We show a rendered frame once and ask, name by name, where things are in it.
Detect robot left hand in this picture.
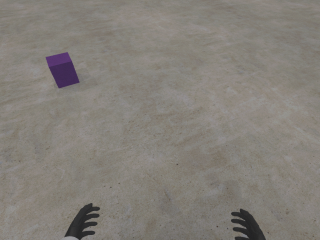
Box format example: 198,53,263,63
64,203,100,240

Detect carton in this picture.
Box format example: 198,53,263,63
45,52,79,88

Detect robot right hand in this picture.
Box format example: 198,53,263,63
231,209,266,240

